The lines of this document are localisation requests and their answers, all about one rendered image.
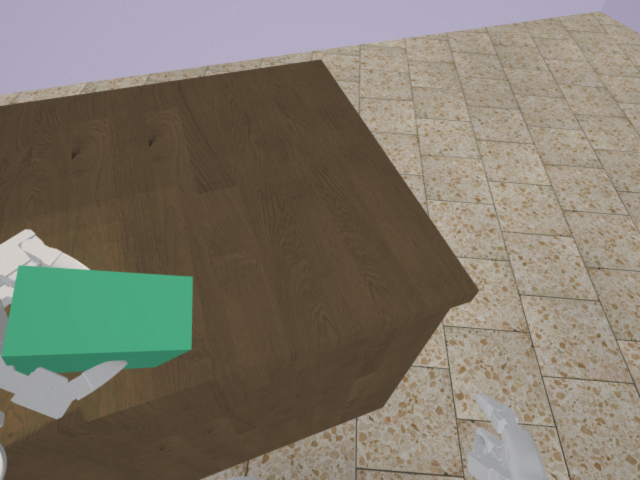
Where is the sponge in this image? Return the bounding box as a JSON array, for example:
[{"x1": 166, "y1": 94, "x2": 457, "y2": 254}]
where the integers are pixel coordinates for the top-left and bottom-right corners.
[{"x1": 1, "y1": 265, "x2": 193, "y2": 375}]

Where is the right robot hand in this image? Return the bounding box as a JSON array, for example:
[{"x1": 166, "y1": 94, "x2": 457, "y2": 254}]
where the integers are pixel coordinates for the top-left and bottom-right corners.
[{"x1": 467, "y1": 393, "x2": 547, "y2": 480}]

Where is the table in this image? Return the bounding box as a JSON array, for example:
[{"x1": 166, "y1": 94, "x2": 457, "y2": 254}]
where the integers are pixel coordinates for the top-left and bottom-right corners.
[{"x1": 0, "y1": 59, "x2": 479, "y2": 480}]

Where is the left robot hand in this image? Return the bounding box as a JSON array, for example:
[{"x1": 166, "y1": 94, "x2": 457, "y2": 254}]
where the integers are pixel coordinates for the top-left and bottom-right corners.
[{"x1": 0, "y1": 229, "x2": 128, "y2": 419}]

